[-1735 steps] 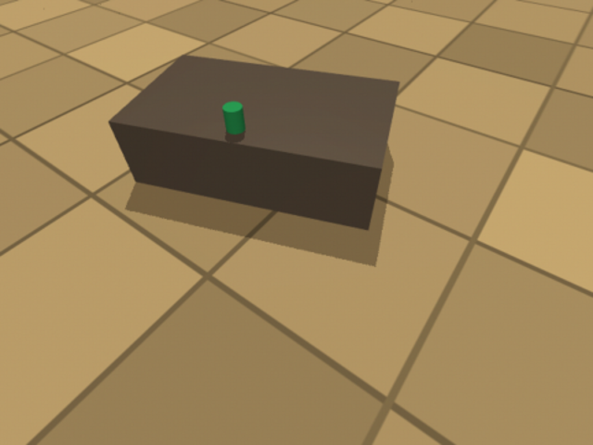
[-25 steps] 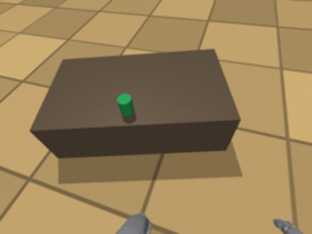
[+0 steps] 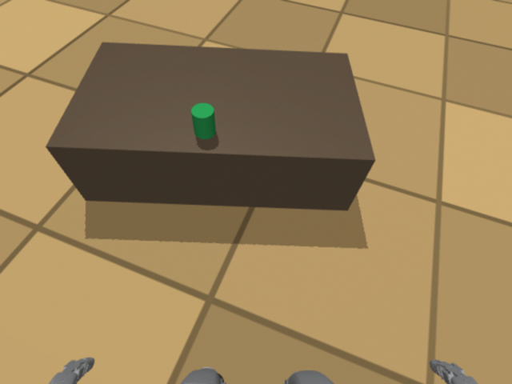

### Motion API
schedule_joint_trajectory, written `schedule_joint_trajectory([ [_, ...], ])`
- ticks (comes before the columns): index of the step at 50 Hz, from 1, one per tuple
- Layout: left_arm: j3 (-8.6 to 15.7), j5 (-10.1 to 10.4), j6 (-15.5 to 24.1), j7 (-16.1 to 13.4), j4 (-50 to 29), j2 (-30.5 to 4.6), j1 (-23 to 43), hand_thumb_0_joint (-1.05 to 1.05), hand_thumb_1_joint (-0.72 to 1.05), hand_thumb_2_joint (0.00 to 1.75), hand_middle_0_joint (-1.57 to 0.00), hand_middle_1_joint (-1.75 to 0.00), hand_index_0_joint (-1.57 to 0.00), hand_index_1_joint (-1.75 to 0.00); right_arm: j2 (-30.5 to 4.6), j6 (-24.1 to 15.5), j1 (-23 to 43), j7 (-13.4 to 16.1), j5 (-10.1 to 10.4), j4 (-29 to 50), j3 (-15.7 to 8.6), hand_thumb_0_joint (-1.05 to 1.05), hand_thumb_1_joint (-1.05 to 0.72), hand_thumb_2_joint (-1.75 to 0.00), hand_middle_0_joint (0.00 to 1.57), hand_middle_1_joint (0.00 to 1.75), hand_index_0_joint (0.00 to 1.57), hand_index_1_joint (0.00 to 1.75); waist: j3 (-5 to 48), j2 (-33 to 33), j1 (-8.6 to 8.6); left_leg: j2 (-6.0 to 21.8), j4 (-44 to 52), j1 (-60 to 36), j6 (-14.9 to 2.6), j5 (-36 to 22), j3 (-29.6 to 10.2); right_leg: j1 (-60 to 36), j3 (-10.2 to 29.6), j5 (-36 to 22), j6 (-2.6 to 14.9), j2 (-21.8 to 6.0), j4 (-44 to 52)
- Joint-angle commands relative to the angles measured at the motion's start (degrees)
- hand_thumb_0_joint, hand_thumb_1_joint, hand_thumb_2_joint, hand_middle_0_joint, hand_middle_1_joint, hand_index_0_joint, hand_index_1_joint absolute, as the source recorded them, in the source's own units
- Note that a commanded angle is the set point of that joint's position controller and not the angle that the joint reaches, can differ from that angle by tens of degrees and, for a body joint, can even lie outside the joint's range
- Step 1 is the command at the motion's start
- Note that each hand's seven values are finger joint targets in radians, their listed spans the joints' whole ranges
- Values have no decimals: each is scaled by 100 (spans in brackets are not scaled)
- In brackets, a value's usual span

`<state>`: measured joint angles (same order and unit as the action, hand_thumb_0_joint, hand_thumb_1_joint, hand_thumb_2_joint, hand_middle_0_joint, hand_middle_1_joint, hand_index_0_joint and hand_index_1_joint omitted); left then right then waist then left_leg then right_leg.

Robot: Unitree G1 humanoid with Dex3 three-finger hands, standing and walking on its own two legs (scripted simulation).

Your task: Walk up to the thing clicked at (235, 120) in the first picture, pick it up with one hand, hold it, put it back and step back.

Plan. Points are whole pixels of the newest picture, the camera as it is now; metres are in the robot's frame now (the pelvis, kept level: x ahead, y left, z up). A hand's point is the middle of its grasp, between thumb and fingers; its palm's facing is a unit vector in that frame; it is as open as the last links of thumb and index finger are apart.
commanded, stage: step back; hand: left
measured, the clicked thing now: (203, 121) +0.98 +0.22 -0.35
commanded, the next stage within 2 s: stand in 1.32 s
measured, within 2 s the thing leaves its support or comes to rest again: neither
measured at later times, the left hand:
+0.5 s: hand out of the picture -0.07 +0.27 -0.14, palm faces +0.09 -0.89 -0.46, open 7.4 cm
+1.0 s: hand out of the picture -0.07 +0.25 -0.14, palm faces +0.10 -0.91 -0.40, open 7.4 cm
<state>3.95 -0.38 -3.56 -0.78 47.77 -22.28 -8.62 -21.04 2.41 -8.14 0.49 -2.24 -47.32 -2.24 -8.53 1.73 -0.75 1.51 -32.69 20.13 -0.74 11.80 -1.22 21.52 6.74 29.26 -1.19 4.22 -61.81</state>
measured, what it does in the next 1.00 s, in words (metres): steps on the spot: right foot, then left foot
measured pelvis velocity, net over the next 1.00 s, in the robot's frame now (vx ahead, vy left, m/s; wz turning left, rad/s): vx -0.10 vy -0.02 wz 0.08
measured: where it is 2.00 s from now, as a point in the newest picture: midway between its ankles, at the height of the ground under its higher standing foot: outside the picture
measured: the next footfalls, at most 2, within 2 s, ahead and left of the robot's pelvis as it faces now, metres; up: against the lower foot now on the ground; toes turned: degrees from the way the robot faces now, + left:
right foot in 0.10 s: -0.05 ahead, -0.13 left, +0.00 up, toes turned +2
left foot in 0.46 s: -0.08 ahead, +0.12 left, +0.00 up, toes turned +2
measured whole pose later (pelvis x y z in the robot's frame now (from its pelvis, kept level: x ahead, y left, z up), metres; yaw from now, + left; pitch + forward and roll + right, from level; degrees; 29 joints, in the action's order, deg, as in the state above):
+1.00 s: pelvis -0.10 -0.02 +0.00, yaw +5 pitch -2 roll +0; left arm 3.2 -1.7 2.8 0.2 56.8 -20.1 -13.3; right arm -22.9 0.6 -11.2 -0.9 -1.6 -57.0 -3.6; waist -4.6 -2.4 -2.2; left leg 2.2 -38.0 20.0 0.4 20.7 -2.7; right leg 12.4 -3.3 18.1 0.6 -1.5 -32.4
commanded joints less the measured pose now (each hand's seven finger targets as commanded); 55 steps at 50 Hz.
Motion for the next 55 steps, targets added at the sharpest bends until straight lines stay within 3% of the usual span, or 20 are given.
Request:
schedule_joint_trajectory([
  [1, 214, -35, 300, -110, -248, -969, -376, 0, 90, 90, -20, -30, -20, -30, -1467, 22, 16, 24, 3, 411, -429, 0, -90, -90, 20, 30, 20, 30, 1336, -1548, 154, 1128, 342, -1749, -1216, -1811, -1020, -66, -502, -113, -63, -382, 2293],
  [5, 310, -184, 421, -112, 230, -1187, -764, 0, 90, 90, -20, -30, -20, -30, -1328, 147, 106, -30, 124, 347, -356, 0, -90, -90, 20, 30, 20, 30, 1542, -862, -9, 538, -439, -244, -571, -294, -678, -1722, -304, -1568, 242, -454, 3982],
  [6, 428, -234, 444, -110, 183, -1585, -833, 0, 90, 90, -20, -30, -20, -30, -1001, 106, 136, -26, 142, 440, -252, 0, -90, -90, 20, 30, 20, 30, 1291, 408, -85, -207, -1261, 1049, -240, 1229, -552, -1881, 1263, -1073, 530, -1414, 4214],
  [7, 571, -269, 411, -117, -20, -2287, -443, 0, 90, 90, -20, -30, -20, -30, -1090, 122, 584, 58, 115, 608, -330, 0, -90, -90, 20, 30, 20, 30, 911, 1283, -420, -576, -2372, 1063, 93, 2253, -784, -321, 2591, -755, 1566, -2815, 4657],
  [8, 566, -238, 438, -146, -159, -2245, -101, 0, 90, 90, -20, -30, -20, -30, -1371, 133, 617, 90, 101, 509, -477, 0, -90, -90, 20, 30, 20, 30, 425, 1085, -356, -292, -3193, 833, 182, 2195, -1189, 529, 3014, -669, 1853, -3121, 4828],
  [12, 355, -181, 500, -160, -97, -1274, 223, 0, 90, 90, -20, -30, -20, -30, -1123, 15, -66, 43, 174, 44, -312, 0, -90, -90, 20, 30, 20, 30, 699, 437, 175, -716, -3258, 1001, 137, 1240, -802, -903, 92, -3526, 946, -1472, 3521],
  [17, 451, -247, 512, -107, 63, -1427, -670, 0, 90, 90, -20, -30, -20, -30, -1067, -107, 380, -7, 51, 104, -281, 0, -90, -90, 20, 30, 20, 30, 738, 956, -482, -296, -1494, 1163, 236, 1688, -380, -1947, 591, -1722, 1129, -1722, 3700],
  [22, 357, -194, 431, -14, -115, -1492, -38, 0, 90, 90, -20, -30, -20, -30, -1138, -247, -415, -98, 9, -376, -426, 0, -90, -90, 20, 30, 20, 30, 816, 885, 41, -275, 889, -1295, -4, 861, 173, -224, 497, -365, 954, -1831, 3557],
  [23, 235, -198, 415, -9, -109, -1192, -192, 0, 90, 90, -20, -30, -20, -30, -1233, -276, -592, -84, -16, -512, -490, 0, -90, -90, 20, 30, 20, 30, 893, 238, 92, -256, 1041, -1916, -80, 849, -136, 270, 144, -300, 750, -1508, 2964],
  [25, 159, -45, 425, -20, -66, -944, 40, 0, 90, 90, -20, -30, -20, -30, -1924, -315, -538, -77, -73, -378, -564, 0, -90, -90, 20, 30, 20, 30, 661, -1415, 306, 1721, 2236, -1114, -1071, 3932, -3344, 1283, -897, 449, 217, -452, 1304],
  [26, 305, -123, 447, -15, 36, -1422, 163, 0, 90, 90, -20, -30, -20, -30, -2052, -313, -236, -109, -19, -330, -601, 0, -90, -90, 20, 30, 20, 30, 214, -1108, 263, 1918, 2446, 84, -1391, 4402, -3406, 616, -416, 550, 237, -647, 774],
  [29, 231, -64, 544, 107, 267, -1130, -349, 0, 90, 90, -20, -30, -20, -30, -1305, -371, 278, -111, -62, -211, -375, 0, -90, -90, 20, 30, 20, 30, 188, -935, -74, 983, 1914, -262, -850, 2572, -1681, 227, -564, -262, 279, -672, 1635],
  [34, 229, -125, 683, 50, 611, -908, -786, 0, 90, 90, -20, -30, -20, -30, -1256, -233, 318, -163, 11, -269, -387, 0, -90, -90, 20, 30, 20, 30, 588, -1100, -214, 681, 937, 85, -596, 2237, -847, -1408, -989, -1113, 250, -350, 3792],
  [35, 268, -172, 726, 2, 703, -1039, -938, 0, 90, 90, -20, -30, -20, -30, -957, -213, 264, -151, 61, -238, -307, 0, -90, -90, 20, 30, 20, 30, 694, -606, -303, 398, 207, 492, -369, 2089, -561, -1941, -468, -1131, 306, -476, 3968],
  [37, 502, -277, 777, -72, 587, -1927, -855, 0, 90, 90, -20, -30, -20, -30, -793, -200, 239, -84, 30, -139, -267, 0, -90, -90, 20, 30, 20, 30, 402, 630, -417, -393, -1807, 1523, 9, 2046, -400, -1367, 2600, 1746, 1025, -2480, 5307],
  [38, 499, -264, 776, -56, 430, -1954, -376, 0, 90, 90, -20, -30, -20, -30, -1204, -194, 17, -64, 16, -331, -392, 0, -90, -90, 20, 30, 20, 30, 2, 218, -255, -135, -2027, 1139, 18, 1953, -774, -596, 2877, 2297, 1363, -2768, 5349],
  [49, 231, -81, 718, -7, 394, -1305, -73, 0, 90, 90, -20, -30, -20, -30, -891, -368, -193, -96, 52, -640, -295, 0, -90, -90, 20, 30, 20, 30, 795, 761, -18, -119, 111, -487, 98, 416, 329, -891, -164, -3428, 877, -1625, 3545],
  [52, 72, -25, 610, 6, 339, -1021, -129, 0, 90, 90, -20, -30, -20, -30, -1112, -416, -379, 5, 27, -780, -363, 0, -90, -90, 20, 30, 20, 30, 1194, 137, 92, 265, 763, -1559, -160, -979, -222, -465, -459, -3363, 460, -1202, 2581],
  [54, 11, 94, 496, -21, 452, -847, -319, 0, 90, 90, -20, -30, -20, -30, -1593, -449, 104, 36, 60, -618, -353, 0, -90, -90, 20, 30, 20, 30, 1431, -868, -102, 1660, 1126, -1036, -987, -781, -1801, -491, -773, -687, 171, -484, 2119],
  [55, 48, 44, 466, -32, 585, -1005, -244, 0, 90, 90, -20, -30, -20, -30, -1641, -421, 332, 14, 93, -635, -377, 0, -90, -90, 20, 30, 20, 30, 1273, -891, -96, 1680, 1115, -517, -1138, -475, -1684, -983, -699, -163, 213, -588, 2243],
])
